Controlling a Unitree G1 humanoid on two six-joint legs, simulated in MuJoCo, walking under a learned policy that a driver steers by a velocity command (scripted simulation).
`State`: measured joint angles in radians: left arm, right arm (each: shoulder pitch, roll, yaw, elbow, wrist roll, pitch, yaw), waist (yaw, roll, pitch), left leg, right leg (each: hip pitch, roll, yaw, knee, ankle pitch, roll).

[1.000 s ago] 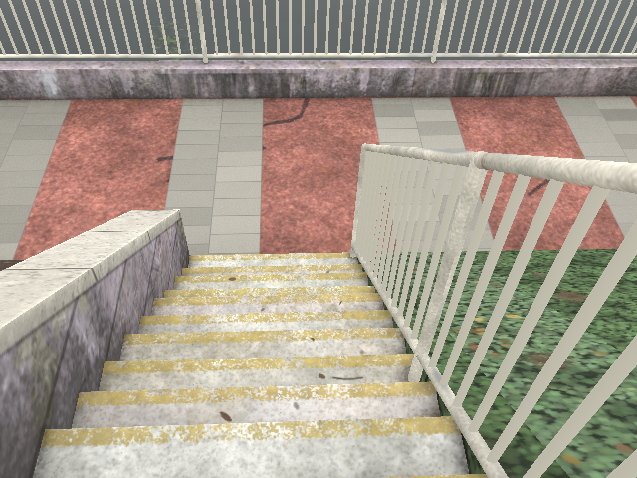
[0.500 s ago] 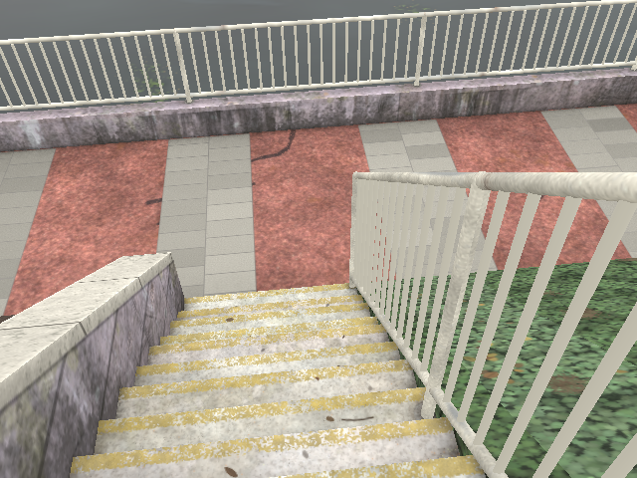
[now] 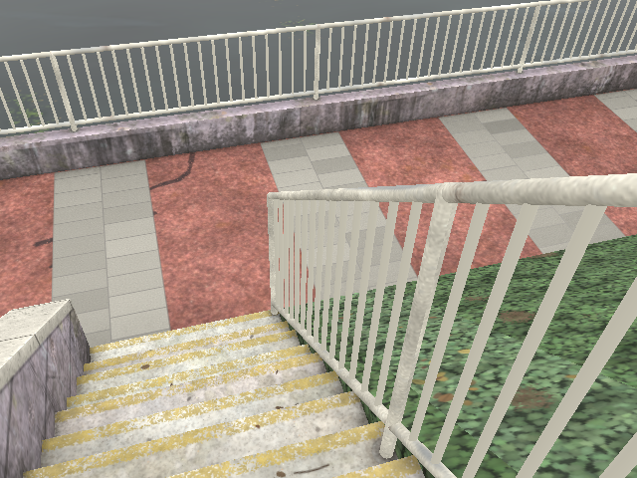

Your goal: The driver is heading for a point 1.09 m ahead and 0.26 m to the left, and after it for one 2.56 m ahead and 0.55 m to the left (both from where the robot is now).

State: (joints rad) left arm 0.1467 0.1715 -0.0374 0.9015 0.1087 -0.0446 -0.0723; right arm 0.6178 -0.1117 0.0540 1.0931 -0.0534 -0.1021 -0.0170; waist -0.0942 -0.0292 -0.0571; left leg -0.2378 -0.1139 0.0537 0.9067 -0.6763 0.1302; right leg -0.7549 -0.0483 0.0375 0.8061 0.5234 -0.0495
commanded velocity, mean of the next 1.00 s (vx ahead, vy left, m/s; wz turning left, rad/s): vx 0.50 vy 0.00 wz -0.01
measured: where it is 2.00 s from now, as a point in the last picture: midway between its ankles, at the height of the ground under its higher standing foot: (238, 460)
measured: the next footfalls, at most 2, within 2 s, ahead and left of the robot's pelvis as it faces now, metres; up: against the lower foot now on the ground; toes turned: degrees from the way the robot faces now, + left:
right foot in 0.18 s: +0.21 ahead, -0.09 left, -0.20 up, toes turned -2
left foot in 0.60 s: +0.41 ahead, +0.13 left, -0.40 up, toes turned +2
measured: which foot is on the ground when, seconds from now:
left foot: down 0.00-0.18, up 0.20-0.58, down 0.60-1.00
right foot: up 0.00-0.16, down 0.18-0.60, up 0.62-1.00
